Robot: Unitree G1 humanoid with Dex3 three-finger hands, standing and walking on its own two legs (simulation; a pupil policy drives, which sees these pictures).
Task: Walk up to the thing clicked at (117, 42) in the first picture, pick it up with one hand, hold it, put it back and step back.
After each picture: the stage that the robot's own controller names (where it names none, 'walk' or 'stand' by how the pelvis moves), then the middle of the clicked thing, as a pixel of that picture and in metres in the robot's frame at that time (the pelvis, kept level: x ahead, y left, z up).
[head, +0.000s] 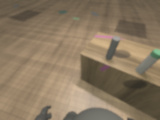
stand; (112, 49) +0.68 -0.19 -0.02
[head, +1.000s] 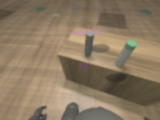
rise first; (88, 45) +0.63 +0.07 +0.01
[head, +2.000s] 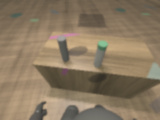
stand; (64, 50) +0.54 +0.26 +0.02
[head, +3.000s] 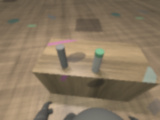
stand; (62, 57) +0.51 +0.26 -0.02
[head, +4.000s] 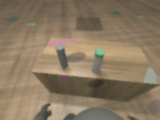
stand; (62, 57) +0.51 +0.26 -0.02
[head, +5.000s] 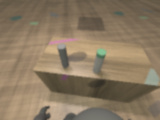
stand; (63, 56) +0.51 +0.25 -0.02
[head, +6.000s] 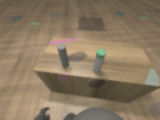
stand; (63, 57) +0.51 +0.25 -0.02
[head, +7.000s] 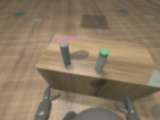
rise first; (65, 54) +0.52 +0.24 -0.02
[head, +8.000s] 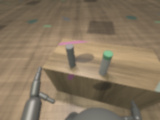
go down; (71, 56) +0.53 +0.22 -0.02
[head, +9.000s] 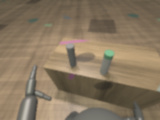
go down; (71, 56) +0.53 +0.22 -0.02
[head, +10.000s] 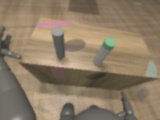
go down; (59, 45) +0.51 +0.21 +0.03
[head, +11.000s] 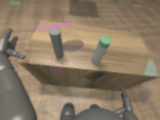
approach; (57, 45) +0.53 +0.22 +0.04
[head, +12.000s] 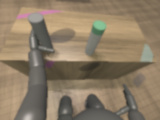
close; (43, 36) +0.54 +0.24 +0.08
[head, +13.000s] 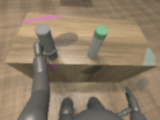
lift; (49, 45) +0.48 +0.22 +0.07
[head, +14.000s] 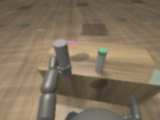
lift; (64, 61) +0.33 +0.17 +0.17
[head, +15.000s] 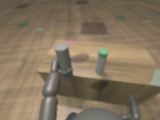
hold; (65, 64) +0.32 +0.16 +0.15
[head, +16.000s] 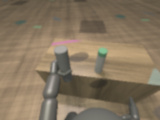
hold; (64, 66) +0.32 +0.17 +0.13
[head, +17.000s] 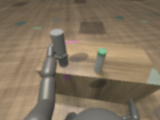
crouch; (60, 50) +0.40 +0.20 +0.19
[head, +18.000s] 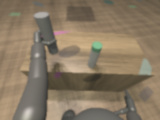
lower; (48, 36) +0.51 +0.23 +0.17
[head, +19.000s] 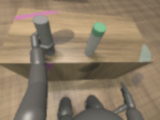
lower; (46, 39) +0.52 +0.21 +0.07
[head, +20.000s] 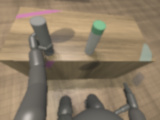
lower; (44, 39) +0.52 +0.22 +0.07
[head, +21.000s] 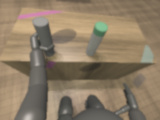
lower; (46, 40) +0.51 +0.22 +0.07
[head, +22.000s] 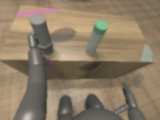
lower; (44, 38) +0.52 +0.23 +0.08
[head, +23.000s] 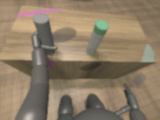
open; (46, 38) +0.52 +0.22 +0.08
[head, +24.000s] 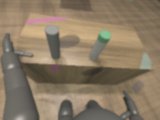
sink last; (54, 45) +0.50 +0.21 +0.06
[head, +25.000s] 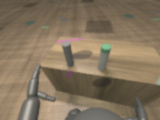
stand; (68, 55) +0.52 +0.23 +0.03
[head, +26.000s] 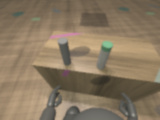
stand; (65, 53) +0.49 +0.22 +0.04
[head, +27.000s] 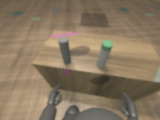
stand; (65, 52) +0.50 +0.22 +0.05
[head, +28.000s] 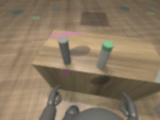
stand; (65, 52) +0.49 +0.22 +0.05
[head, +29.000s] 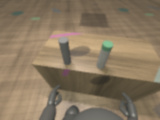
stand; (65, 52) +0.50 +0.22 +0.05
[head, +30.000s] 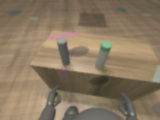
stand; (64, 53) +0.49 +0.22 +0.04
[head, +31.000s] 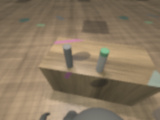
stand; (68, 57) +0.52 +0.22 -0.01
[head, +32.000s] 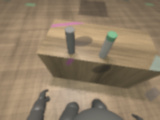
walk; (70, 42) +0.58 +0.18 +0.01
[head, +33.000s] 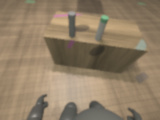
walk; (72, 25) +0.83 +0.23 -0.01
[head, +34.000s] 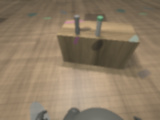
stand; (77, 25) +1.12 +0.26 -0.01
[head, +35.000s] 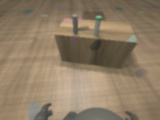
stand; (75, 25) +1.11 +0.25 -0.02
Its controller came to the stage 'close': yes
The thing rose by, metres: 0.22
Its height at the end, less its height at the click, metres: +0.00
